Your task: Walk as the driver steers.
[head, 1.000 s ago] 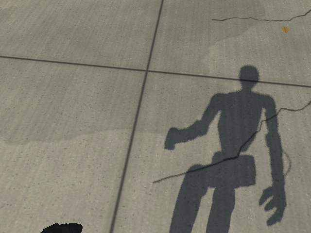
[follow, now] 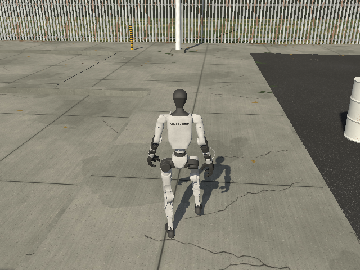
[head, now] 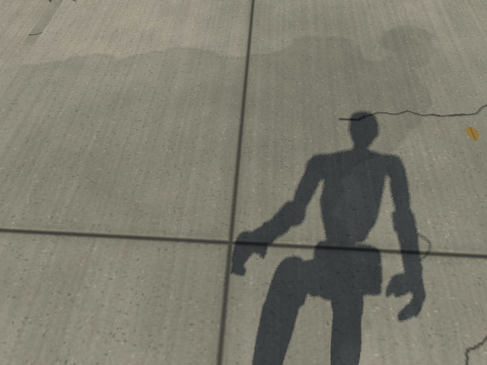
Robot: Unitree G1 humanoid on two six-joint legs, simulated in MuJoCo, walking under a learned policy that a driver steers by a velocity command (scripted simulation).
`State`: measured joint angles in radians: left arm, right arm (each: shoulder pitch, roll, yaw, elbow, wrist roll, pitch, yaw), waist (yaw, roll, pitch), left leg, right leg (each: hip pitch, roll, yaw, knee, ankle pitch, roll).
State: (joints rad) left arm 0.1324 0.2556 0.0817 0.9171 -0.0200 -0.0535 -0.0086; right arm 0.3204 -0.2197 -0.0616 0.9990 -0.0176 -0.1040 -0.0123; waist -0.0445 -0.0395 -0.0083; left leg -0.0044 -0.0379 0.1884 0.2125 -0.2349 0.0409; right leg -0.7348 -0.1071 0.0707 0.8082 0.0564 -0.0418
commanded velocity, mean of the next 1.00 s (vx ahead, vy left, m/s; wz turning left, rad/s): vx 0.50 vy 0.00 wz -0.56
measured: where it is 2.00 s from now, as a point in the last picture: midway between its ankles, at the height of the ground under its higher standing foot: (333, 284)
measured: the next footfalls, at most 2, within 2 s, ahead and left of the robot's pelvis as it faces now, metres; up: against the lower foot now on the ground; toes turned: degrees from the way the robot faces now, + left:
right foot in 0.20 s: +0.28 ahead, -0.14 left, +0.00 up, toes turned -10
left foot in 0.66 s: +0.61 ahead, -0.01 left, +0.00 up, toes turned -26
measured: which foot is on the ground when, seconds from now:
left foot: down 0.00-0.20, up 0.22-0.64, down 0.66-1.00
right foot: up 0.00-0.18, down 0.20-0.66, up 0.68-1.00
